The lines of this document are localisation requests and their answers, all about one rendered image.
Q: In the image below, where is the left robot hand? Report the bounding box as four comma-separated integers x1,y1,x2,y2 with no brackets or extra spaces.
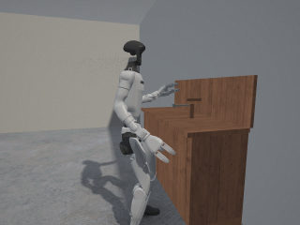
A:
158,82,180,97

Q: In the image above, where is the right robot shin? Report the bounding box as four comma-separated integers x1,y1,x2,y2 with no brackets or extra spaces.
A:
129,187,151,225

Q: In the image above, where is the tap lever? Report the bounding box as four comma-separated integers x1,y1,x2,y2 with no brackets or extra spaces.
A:
172,103,190,108

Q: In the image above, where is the robot left forearm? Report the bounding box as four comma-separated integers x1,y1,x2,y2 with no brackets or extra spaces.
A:
142,91,160,104

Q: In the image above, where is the robot shin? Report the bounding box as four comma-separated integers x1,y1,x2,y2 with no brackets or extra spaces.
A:
147,172,157,196
129,187,151,225

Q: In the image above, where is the robot right forearm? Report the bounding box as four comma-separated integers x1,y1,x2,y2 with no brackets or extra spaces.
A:
114,103,151,142

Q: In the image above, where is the counter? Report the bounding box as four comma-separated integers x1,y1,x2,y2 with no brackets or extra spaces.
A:
141,75,258,225

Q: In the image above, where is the right robot hand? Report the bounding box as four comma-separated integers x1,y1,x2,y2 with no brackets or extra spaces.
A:
144,135,176,163

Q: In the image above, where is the right robot upper arm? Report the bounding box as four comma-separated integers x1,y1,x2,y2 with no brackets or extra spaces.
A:
113,70,135,111

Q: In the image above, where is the left robot shin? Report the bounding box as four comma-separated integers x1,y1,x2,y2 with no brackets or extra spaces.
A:
147,172,157,196

